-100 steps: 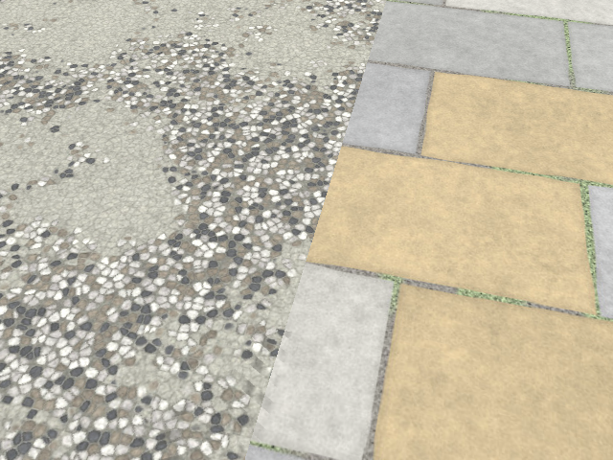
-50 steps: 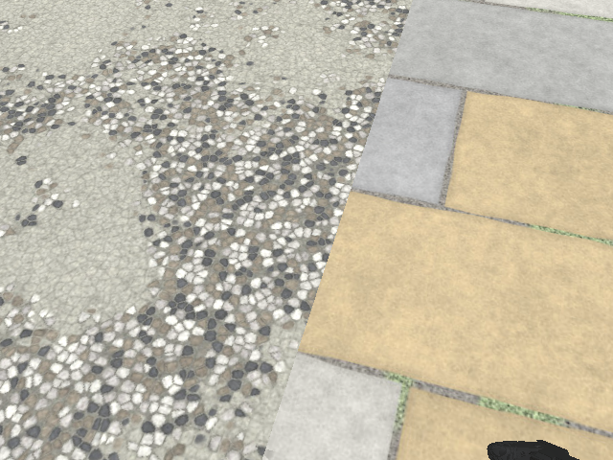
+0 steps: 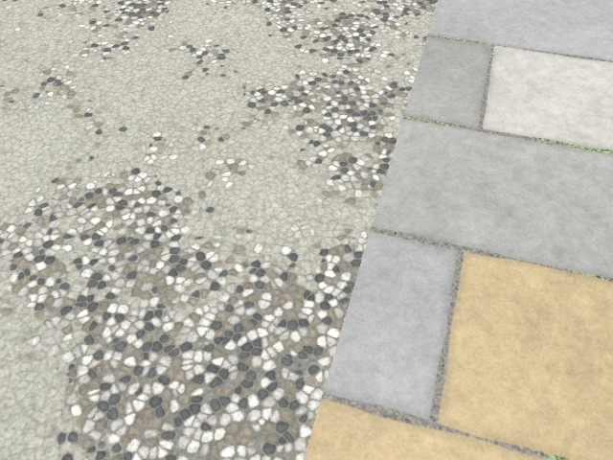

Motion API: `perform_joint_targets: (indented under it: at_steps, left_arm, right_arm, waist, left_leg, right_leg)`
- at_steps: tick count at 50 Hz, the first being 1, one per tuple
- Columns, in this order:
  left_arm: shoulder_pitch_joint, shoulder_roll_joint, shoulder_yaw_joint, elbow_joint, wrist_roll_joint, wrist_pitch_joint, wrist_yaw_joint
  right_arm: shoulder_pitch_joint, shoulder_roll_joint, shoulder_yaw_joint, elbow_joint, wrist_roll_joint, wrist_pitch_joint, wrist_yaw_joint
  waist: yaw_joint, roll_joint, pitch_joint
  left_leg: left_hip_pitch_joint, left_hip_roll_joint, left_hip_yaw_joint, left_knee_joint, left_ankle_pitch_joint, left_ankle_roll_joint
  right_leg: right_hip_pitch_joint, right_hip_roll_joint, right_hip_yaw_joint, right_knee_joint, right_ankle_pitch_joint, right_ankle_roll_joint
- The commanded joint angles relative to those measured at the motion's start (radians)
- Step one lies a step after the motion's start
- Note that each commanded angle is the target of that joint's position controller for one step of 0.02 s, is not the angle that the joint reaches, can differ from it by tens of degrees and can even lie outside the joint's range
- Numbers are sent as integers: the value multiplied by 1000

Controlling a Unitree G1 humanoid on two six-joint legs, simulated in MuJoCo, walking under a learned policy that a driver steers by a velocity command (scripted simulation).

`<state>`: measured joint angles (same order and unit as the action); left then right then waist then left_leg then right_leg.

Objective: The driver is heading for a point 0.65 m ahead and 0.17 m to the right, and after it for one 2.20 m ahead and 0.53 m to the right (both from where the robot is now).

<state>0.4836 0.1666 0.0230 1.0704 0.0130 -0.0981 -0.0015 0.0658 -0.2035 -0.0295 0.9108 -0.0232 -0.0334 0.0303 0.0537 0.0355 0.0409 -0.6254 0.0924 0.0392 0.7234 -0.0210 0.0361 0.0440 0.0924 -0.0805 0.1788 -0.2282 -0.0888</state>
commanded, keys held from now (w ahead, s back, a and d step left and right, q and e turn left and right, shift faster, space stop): w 0.34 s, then w+e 0.66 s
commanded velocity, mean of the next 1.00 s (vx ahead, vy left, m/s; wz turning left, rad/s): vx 0.50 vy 0.00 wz -0.26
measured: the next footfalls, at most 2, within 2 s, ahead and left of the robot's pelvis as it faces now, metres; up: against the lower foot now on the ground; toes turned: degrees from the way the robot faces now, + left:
left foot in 0.16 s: +0.26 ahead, +0.11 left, +0.00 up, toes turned +4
right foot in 0.72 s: +0.53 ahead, -0.07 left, +0.00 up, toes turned -14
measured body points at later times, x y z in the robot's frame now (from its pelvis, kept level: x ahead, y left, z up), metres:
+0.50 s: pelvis +0.27 +0.05 +0.00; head +0.28 +0.06 +0.45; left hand +0.38 +0.28 -0.14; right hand +0.20 -0.19 -0.14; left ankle +0.22 +0.11 -0.74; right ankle +0.40 -0.11 -0.68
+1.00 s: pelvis +0.53 -0.03 +0.00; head +0.55 -0.04 +0.45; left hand +0.61 +0.23 -0.13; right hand +0.60 -0.31 -0.12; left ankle +0.68 +0.12 -0.67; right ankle +0.50 -0.06 -0.74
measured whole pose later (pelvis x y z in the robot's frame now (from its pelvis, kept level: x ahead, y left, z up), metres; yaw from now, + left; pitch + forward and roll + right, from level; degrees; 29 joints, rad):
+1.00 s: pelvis +0.53 -0.03 +0.00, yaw -19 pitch +1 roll +0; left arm 0.35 0.24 0.07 0.97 0.00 -0.06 0.00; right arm 0.11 -0.23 -0.05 0.82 -0.04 -0.05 0.01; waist 0.03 0.03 0.05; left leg -0.64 0.13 -0.04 0.96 -0.19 -0.04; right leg -0.12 0.15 0.04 0.31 -0.19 -0.14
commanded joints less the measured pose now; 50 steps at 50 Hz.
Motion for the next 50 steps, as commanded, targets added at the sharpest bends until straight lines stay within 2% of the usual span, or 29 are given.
perform_joint_targets:
  at_steps: [1,3,5,6,7,8,9,10,11,12,13,14,16,18,20,24,30,33,35,36,37,38,39,40,41,43,44,47,50]
  left_arm:
    - [76,133,21,-12,7,-6,11]
    - [81,141,24,-1,13,-2,18]
    - [52,153,27,0,16,0,23]
    - [37,162,30,0,16,1,24]
    - [18,165,31,0,11,5,21]
    - [6,150,24,-18,3,3,19]
    - [91,56,3,-51,-36,3,7]
    - [78,122,26,-38,-16,4,6]
    - [-20,140,36,-66,-2,8,5]
    - [-82,126,33,-83,2,3,0]
    - [-98,106,34,-82,6,9,-3]
    - [-83,89,33,-80,21,23,-7]
    - [-68,64,31,-74,28,44,-19]
    - [-122,68,33,-95,25,58,-24]
    - [-208,77,34,-123,18,65,-27]
    - [-351,70,26,-172,6,61,-32]
    - [-505,60,12,-235,12,54,-37]
    - [-454,77,23,-233,16,50,-32]
    - [-287,111,45,-186,18,45,-25]
    - [-141,148,66,-143,29,38,-20]
    - [-12,254,100,-131,44,39,-7]
    - [-62,310,114,-150,22,53,-10]
    - [-90,289,108,-143,-3,63,-9]
    - [-147,243,97,-148,-5,63,-5]
    - [-193,193,85,-154,-3,61,-4]
    - [-231,157,69,-161,-11,46,5]
    - [-216,167,69,-160,-14,36,5]
    - [-164,215,79,-156,-16,24,3]
    - [-97,214,78,-156,-14,30,0]
  right_arm:
    - [-124,-47,-2,-84,3,-15,-2]
    - [-145,-56,-6,-100,2,-22,-3]
    - [-97,-65,-12,-92,3,-32,-8]
    - [-16,-76,-21,-67,2,-37,-14]
    - [138,-91,-33,-13,-2,-46,-23]
    - [320,-144,-54,39,-22,-56,-34]
    - [451,-258,-84,50,-45,-57,-40]
    - [405,-236,-82,51,-6,-39,-29]
    - [281,-192,-70,36,14,-35,-25]
    - [204,-125,-53,21,15,-42,-20]
    - [175,-87,-42,25,13,-49,-19]
    - [176,-56,-31,41,16,-55,-24]
    - [233,-54,-27,69,13,-71,-28]
    - [273,-88,-33,86,13,-79,-30]
    - [313,-94,-32,96,8,-81,-32]
    - [370,-80,-22,108,7,-84,-38]
    - [460,-87,-19,142,1,-81,-60]
    - [437,-120,-26,140,-2,-72,-74]
    - [415,-148,-35,132,-4,-58,-75]
    - [395,-157,-37,116,2,-53,-72]
    - [379,-121,-28,63,22,-58,-61]
    - [369,-85,-28,1,27,-70,-42]
    - [263,-132,-37,-23,9,-79,-36]
    - [219,-121,-32,-45,18,-92,-32]
    - [226,-115,-34,-38,16,-93,-33]
    - [249,-92,-31,-41,-19,-55,-31]
    - [251,-86,-32,-47,-25,-37,-28]
    - [163,-85,-31,-94,-25,-11,-21]
    - [23,-97,-30,-150,-19,-6,-18]
  waist:
    - [4,-103,78]
    - [-1,-102,84]
    - [-35,-105,62]
    - [-70,-111,19]
    - [-135,-89,-57]
    - [-198,-54,-163]
    - [-189,146,-322]
    - [-172,112,-334]
    - [-120,46,-152]
    - [-98,1,-62]
    - [-64,-3,-10]
    - [-34,14,10]
    - [-17,17,2]
    - [-10,15,18]
    - [-28,14,44]
    - [-60,16,69]
    - [-102,18,89]
    - [-61,45,41]
    - [7,62,-57]
    - [78,43,-129]
    - [124,-82,-240]
    - [53,-257,-300]
    - [54,-91,-209]
    - [26,-56,-108]
    - [-22,13,-35]
    - [-79,-3,-19]
    - [-86,-17,-25]
    - [-75,-48,-9]
    - [-25,-77,11]
  left_leg:
    - [-25,-31,34,-78,6,14]
    - [-22,-40,33,-117,-51,36]
    - [81,-74,50,-167,-127,68]
    - [196,-108,65,-192,-156,86]
    - [381,-139,81,-256,-121,109]
    - [650,-40,-29,-259,-136,153]
    - [970,277,-484,-307,-238,280]
    - [937,328,-726,-449,-275,318]
    - [784,283,-558,-469,-333,280]
    - [638,241,-444,-514,-285,249]
    - [538,190,-351,-546,-218,207]
    - [466,148,-279,-566,-157,177]
    - [436,119,-211,-579,-40,173]
    - [449,110,-157,-601,4,174]
    - [472,105,-113,-624,14,160]
    - [527,90,-19,-630,101,119]
    - [707,135,78,-566,321,104]
    - [775,154,128,-403,702,93]
    - [766,156,155,-135,847,89]
    - [646,142,172,85,714,69]
    - [357,79,194,444,329,32]
    - [-1,-160,77,754,-511,-8]
    - [-113,-80,-79,749,-426,9]
    - [-120,-38,-79,676,-337,10]
    - [-65,-5,-75,575,-298,4]
    - [45,20,-76,463,-288,-29]
    - [63,17,-67,431,-289,-43]
    - [27,17,-38,309,-205,-79]
    - [-40,9,-33,163,-85,-94]
  right_leg:
    - [5,-294,137,-34,444,-109]
    - [67,-320,140,1,505,-113]
    - [84,-324,117,85,686,-96]
    - [76,-316,103,179,817,-83]
    - [37,-283,73,350,860,-65]
    - [-139,-245,49,581,664,-45]
    - [-489,-97,-23,985,119,7]
    - [-631,-28,90,1142,-285,-2]
    - [-699,-101,125,1155,-195,-11]
    - [-680,-137,124,1099,-114,-11]
    - [-633,-167,121,1034,-73,-7]
    - [-579,-184,118,986,-55,5]
    - [-542,-184,97,955,-29,22]
    - [-601,-193,85,914,25,36]
    - [-674,-201,88,854,98,43]
    - [-713,-174,84,670,226,41]
    - [-700,-137,-14,466,210,-3]
    - [-586,-69,-72,425,73,-57]
    - [-399,-1,-96,384,2,-107]
    - [-188,-10,-42,308,33,-148]
    - [89,-241,281,275,-54,-246]
    - [260,-468,820,129,53,-388]
    - [204,-424,708,110,58,-355]
    - [80,-401,589,86,100,-313]
    - [-48,-351,502,59,193,-262]
    - [-180,-264,384,39,302,-215]
    - [-201,-248,366,37,349,-216]
    - [-235,-209,333,14,373,-204]
    - [-191,-191,350,12,364,-169]
Keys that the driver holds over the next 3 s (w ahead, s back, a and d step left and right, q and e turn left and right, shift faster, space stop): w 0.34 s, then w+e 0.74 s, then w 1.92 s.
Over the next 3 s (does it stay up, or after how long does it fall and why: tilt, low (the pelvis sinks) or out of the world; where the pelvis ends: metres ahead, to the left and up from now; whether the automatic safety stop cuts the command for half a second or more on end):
stays up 1.49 -0.47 -0.02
